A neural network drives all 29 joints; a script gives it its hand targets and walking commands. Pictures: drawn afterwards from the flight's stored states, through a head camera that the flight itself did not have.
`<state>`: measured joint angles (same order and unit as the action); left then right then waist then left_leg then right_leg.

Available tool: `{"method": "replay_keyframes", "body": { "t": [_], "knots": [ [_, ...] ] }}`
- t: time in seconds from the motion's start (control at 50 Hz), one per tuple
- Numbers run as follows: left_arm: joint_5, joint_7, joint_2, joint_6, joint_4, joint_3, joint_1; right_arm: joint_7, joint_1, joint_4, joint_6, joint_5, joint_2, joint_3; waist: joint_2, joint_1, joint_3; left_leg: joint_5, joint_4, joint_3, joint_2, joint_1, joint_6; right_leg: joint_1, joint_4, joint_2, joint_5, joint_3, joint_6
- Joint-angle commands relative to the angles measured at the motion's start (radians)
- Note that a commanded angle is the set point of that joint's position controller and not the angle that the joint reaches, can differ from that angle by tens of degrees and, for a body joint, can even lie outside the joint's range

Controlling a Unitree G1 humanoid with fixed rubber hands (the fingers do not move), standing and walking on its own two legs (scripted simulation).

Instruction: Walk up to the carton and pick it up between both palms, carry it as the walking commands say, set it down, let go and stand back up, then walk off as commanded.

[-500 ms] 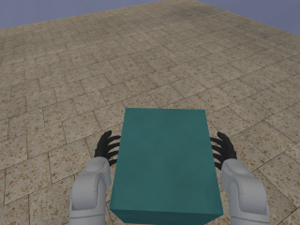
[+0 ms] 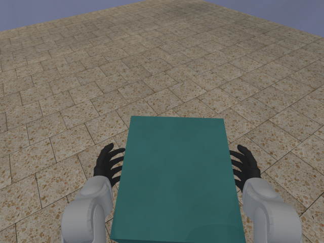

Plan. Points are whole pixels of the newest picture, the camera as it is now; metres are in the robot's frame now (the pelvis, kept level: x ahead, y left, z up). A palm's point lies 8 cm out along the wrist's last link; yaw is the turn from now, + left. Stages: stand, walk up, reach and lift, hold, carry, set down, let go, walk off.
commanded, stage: carry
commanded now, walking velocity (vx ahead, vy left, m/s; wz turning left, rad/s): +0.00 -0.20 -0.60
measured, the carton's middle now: (174, 185) +0.25 +0.01 +0.02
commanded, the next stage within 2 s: none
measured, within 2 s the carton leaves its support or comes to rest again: neither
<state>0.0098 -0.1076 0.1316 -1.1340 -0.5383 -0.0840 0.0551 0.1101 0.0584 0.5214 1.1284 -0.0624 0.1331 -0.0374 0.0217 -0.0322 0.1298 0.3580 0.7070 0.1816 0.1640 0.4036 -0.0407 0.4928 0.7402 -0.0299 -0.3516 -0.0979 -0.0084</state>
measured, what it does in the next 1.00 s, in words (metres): steps to the right, turning right: left foot, then right foot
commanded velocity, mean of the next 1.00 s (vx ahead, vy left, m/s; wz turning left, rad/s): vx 0.00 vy -0.20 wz -0.60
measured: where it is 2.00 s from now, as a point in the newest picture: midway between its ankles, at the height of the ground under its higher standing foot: outside the picture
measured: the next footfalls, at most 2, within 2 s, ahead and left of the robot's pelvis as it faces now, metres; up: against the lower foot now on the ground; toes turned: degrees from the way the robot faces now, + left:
left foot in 0.36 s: +0.02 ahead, +0.07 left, +0.00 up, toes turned +1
right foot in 0.74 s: -0.08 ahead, -0.29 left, +0.00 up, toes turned -29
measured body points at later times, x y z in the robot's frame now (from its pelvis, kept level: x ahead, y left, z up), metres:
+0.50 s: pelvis -0.04 -0.05 +0.01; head -0.04 -0.02 +0.46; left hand +0.24 +0.05 +0.09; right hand +0.16 -0.25 +0.10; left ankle -0.03 +0.06 -0.72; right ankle -0.06 -0.17 -0.63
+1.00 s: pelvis -0.13 -0.18 +0.00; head -0.12 -0.18 +0.45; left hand +0.16 -0.16 +0.08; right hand +0.00 -0.43 +0.08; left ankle -0.09 -0.09 -0.69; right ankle -0.11 -0.27 -0.72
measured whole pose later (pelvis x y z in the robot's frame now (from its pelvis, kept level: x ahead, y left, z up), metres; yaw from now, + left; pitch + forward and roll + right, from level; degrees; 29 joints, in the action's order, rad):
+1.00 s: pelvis -0.13 -0.18 +0.00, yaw -30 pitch +4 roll -1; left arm 0.05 -0.10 0.14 -1.10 -0.58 -0.04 0.08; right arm 0.11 0.08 0.56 1.10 -0.04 0.13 -0.05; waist -0.01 -0.01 0.06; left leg 0.48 0.95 0.15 0.10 0.51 -0.08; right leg 0.46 0.59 0.09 -0.20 -0.05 0.09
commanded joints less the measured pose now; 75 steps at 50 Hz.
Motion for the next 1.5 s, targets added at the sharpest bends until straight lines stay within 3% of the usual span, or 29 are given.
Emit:
{"method": "replay_keyframes", "body": {
  "t": [0.0, 0.02, 0.06, 0.12, 0.32, 0.34, 0.36, 0.38, 0.42, 0.48, 0.66, 0.7, 0.72, 0.74, 0.76, 0.84, 0.96, 1.02, 1.04, 1.06, 1.08, 1.12, 1.14, 1.2, 1.38, 1.42, 1.44, 1.46, 1.48],
  "knots": [
    [-0.272, 0.096, 0.731, -0.031, -0.075, 0.683, -0.371, -0.060, -0.351, 0.126, 0.011, 0.243, 0.685, 0.617, 0.147, 0.017, 0.105, -0.332, -0.127, -0.116, 0.234, -0.020, 0.034, -0.100, -0.121, 0.000, 0.055, 0.014, 0.014],
    [-0.269, 0.094, 0.723, -0.031, -0.065, 0.676, -0.346, -0.060, -0.345, 0.133, 0.014, 0.244, 0.677, 0.618, 0.060, 0.013, 0.129, -0.279, -0.012, -0.064, 0.185, 0.017, -0.020, -0.192, -0.216, -0.022, 0.146, 0.062, 0.017],
    [-0.238, 0.086, 0.699, -0.030, -0.017, 0.652, -0.296, -0.066, -0.367, 0.132, 0.024, 0.261, 0.665, 0.642, -0.362, 0.014, 0.164, 0.330, 0.342, -0.006, -0.033, 0.296, -0.096, -0.336, -0.341, -0.290, 0.650, 0.490, 0.179],
    [-0.226, 0.090, 0.750, -0.004, -0.081, 0.658, -0.316, -0.093, -0.368, 0.150, 0.007, 0.319, 0.746, 0.684, -0.140, 0.023, 0.194, 0.212, 0.441, -0.097, 0.003, 0.265, -0.071, -0.308, -0.289, -0.207, 0.600, 0.342, 0.193],
    [-0.217, 0.078, 0.703, 0.002, -0.124, 0.710, -0.319, -0.094, -0.282, 0.108, -0.006, 0.284, 0.695, 0.637, -0.119, 0.039, 0.204, 0.048, -0.165, -0.018, -0.086, -0.166, -0.028, -0.112, -0.327, -0.087, 0.348, 0.313, 0.109],
    [-0.215, 0.076, 0.695, -0.003, -0.118, 0.713, -0.329, -0.093, -0.274, 0.095, -0.007, 0.274, 0.680, 0.628, -0.008, 0.053, 0.201, -0.020, -0.355, -0.149, 0.047, -0.323, 0.014, 0.034, -0.191, -0.035, 0.240, 0.254, 0.051],
    [-0.210, 0.076, 0.687, -0.011, -0.114, 0.716, -0.308, -0.092, -0.255, 0.077, -0.007, 0.266, 0.666, 0.617, 0.353, 0.049, 0.161, -0.255, -0.411, -0.504, 0.436, -0.338, 0.138, 0.245, 0.125, 0.110, -0.110, 0.094, -0.007],
    [-0.217, 0.077, 0.684, -0.009, -0.158, 0.720, -0.362, -0.095, -0.282, 0.122, -0.009, 0.281, 0.668, 0.624, 0.273, 0.042, 0.115, -0.474, -0.380, -0.472, 0.526, -0.255, 0.201, 0.271, 0.373, 0.019, -0.182, 0.109, -0.017],
    [-0.232, 0.084, 0.712, -0.017, -0.126, 0.716, -0.380, -0.092, -0.293, 0.124, -0.005, 0.265, 0.669, 0.611, 0.080, 0.036, 0.048, -0.425, -0.356, -0.285, 0.388, -0.149, 0.148, 0.225, 0.541, -0.022, -0.060, 0.144, -0.040],
    [-0.233, 0.079, 0.717, -0.016, -0.090, 0.716, -0.365, -0.091, -0.319, 0.122, -0.009, 0.269, 0.647, 0.592, 0.156, 0.028, 0.023, -0.542, -0.293, -0.099, 0.253, -0.203, 0.070, 0.222, 0.468, -0.001, 0.013, 0.069, -0.063],
    [-0.201, 0.055, 0.706, -0.032, -0.079, 0.691, -0.297, -0.085, -0.297, 0.137, 0.008, 0.274, 0.629, 0.602, 0.331, 0.043, 0.118, -0.721, -0.152, -0.004, 0.312, -0.274, 0.025, -0.003, -0.055, 0.033, -0.021, -0.067, -0.048],
    [-0.203, 0.061, 0.708, -0.034, -0.063, 0.681, -0.260, -0.083, -0.316, 0.140, 0.010, 0.271, 0.627, 0.615, 0.246, 0.012, 0.163, -0.647, 0.017, 0.034, 0.266, -0.200, -0.044, -0.197, -0.293, 0.073, 0.112, -0.076, -0.032],
    [-0.203, 0.065, 0.703, -0.030, -0.063, 0.669, -0.249, -0.084, -0.334, 0.148, 0.014, 0.269, 0.616, 0.622, 0.070, -0.010, 0.155, -0.346, 0.187, 0.032, 0.209, -0.073, -0.082, -0.296, -0.402, 0.014, 0.232, 0.017, -0.011],
    [-0.198, 0.064, 0.679, -0.026, -0.052, 0.654, -0.261, -0.085, -0.310, 0.139, 0.022, 0.264, 0.631, 0.643, -0.332, 0.011, 0.171, 0.350, 0.400, 0.069, 0.053, 0.268, -0.135, -0.481, -0.330, -0.260, 0.786, 0.366, 0.093],
    [-0.214, 0.067, 0.712, -0.014, -0.079, 0.665, -0.274, -0.097, -0.340, 0.152, 0.016, 0.295, 0.669, 0.677, -0.409, 0.024, 0.171, 0.501, 0.535, -0.042, 0.043, 0.359, -0.117, -0.456, -0.258, -0.310, 1.017, 0.453, 0.209],
    [-0.228, 0.113, 0.828, 0.030, -0.086, 0.690, -0.328, -0.116, -0.399, 0.167, -0.029, 0.327, 0.797, 0.729, -0.201, 0.025, 0.188, 0.165, 0.502, -0.091, 0.033, 0.230, -0.077, -0.329, -0.252, -0.153, 0.638, 0.251, 0.172],
    [-0.231, 0.114, 0.755, 0.027, -0.104, 0.722, -0.309, -0.104, -0.307, 0.119, -0.035, 0.290, 0.740, 0.675, -0.162, 0.024, 0.173, 0.107, 0.192, -0.061, -0.061, 0.046, -0.026, -0.211, -0.354, -0.164, 0.406, 0.379, 0.221],
    [-0.222, 0.106, 0.720, 0.011, -0.102, 0.722, -0.326, -0.106, -0.289, 0.091, -0.024, 0.279, 0.710, 0.651, -0.153, 0.035, 0.153, 0.057, -0.117, 0.004, -0.112, -0.159, -0.012, -0.124, -0.385, -0.098, 0.346, 0.351, 0.156],
    [-0.216, 0.101, 0.711, 0.004, -0.097, 0.723, -0.343, -0.107, -0.290, 0.076, -0.021, 0.275, 0.702, 0.641, -0.113, 0.045, 0.154, -0.027, -0.283, -0.015, -0.068, -0.303, 0.001, -0.034, -0.339, -0.061, 0.300, 0.311, 0.106],
    [-0.210, 0.097, 0.705, -0.002, -0.097, 0.725, -0.339, -0.107, -0.289, 0.067, -0.020, 0.270, 0.685, 0.636, 0.100, 0.054, 0.138, -0.007, -0.456, -0.258, 0.147, -0.419, 0.060, 0.148, -0.154, 0.036, 0.118, 0.219, 0.040],
    [-0.215, 0.102, 0.711, -0.016, -0.127, 0.742, -0.389, -0.109, -0.268, 0.034, -0.022, 0.263, 0.687, 0.607, 0.436, 0.057, 0.094, -0.187, -0.507, -0.551, 0.538, -0.303, 0.210, 0.250, 0.250, 0.081, -0.175, 0.065, 0.007],
    [-0.215, 0.101, 0.725, -0.021, -0.095, 0.723, -0.395, -0.108, -0.310, 0.084, -0.014, 0.266, 0.693, 0.614, 0.069, 0.035, 0.020, -0.139, -0.476, -0.354, 0.438, -0.151, 0.177, 0.206, 0.519, -0.042, -0.060, 0.171, -0.010],
    [-0.213, 0.098, 0.744, -0.024, -0.069, 0.711, -0.394, -0.109, -0.346, 0.088, -0.011, 0.268, 0.689, 0.614, 0.024, 0.026, -0.007, -0.118, -0.463, -0.238, 0.374, -0.126, 0.132, 0.197, 0.564, -0.044, 0.012, 0.149, -0.026],
    [-0.213, 0.086, 0.750, -0.020, -0.039, 0.714, -0.393, -0.110, -0.384, 0.087, -0.009, 0.278, 0.665, 0.600, 0.127, 0.023, -0.018, -0.293, -0.371, -0.051, 0.242, -0.177, 0.056, 0.177, 0.454, -0.017, 0.058, 0.072, -0.051],
    [-0.204, 0.069, 0.760, -0.042, -0.053, 0.708, -0.337, -0.102, -0.348, 0.095, 0.010, 0.278, 0.664, 0.597, 0.339, 0.038, 0.119, -0.618, -0.176, 0.026, 0.326, -0.277, 0.018, -0.024, -0.071, 0.010, -0.006, -0.063, -0.039],
    [-0.211, 0.079, 0.759, -0.040, -0.040, 0.692, -0.301, -0.098, -0.365, 0.101, 0.011, 0.271, 0.668, 0.610, 0.206, 0.008, 0.154, -0.432, 0.000, 0.058, 0.256, -0.160, -0.048, -0.227, -0.319, 0.046, 0.120, -0.050, -0.017],
    [-0.218, 0.083, 0.749, -0.033, -0.043, 0.675, -0.295, -0.100, -0.378, 0.113, 0.015, 0.270, 0.667, 0.619, -0.037, -0.001, 0.130, 0.019, 0.194, 0.056, 0.182, 0.010, -0.075, -0.319, -0.397, -0.057, 0.297, 0.095, 0.013],
    [-0.207, 0.078, 0.725, -0.025, -0.041, 0.658, -0.312, -0.100, -0.381, 0.109, 0.020, 0.278, 0.679, 0.659, -0.459, 0.015, 0.142, 0.484, 0.413, 0.077, -0.010, 0.320, -0.128, -0.402, -0.395, -0.318, 0.658, 0.504, 0.166],
    [-0.244, 0.088, 0.777, -0.012, -0.084, 0.686, -0.319, -0.110, -0.372, 0.090, 0.004, 0.311, 0.745, 0.685, -0.400, 0.035, 0.149, 0.490, 0.530, -0.065, 0.047, 0.333, -0.111, -0.463, -0.223, -0.255, 1.061, 0.392, 0.191]
  ]
}}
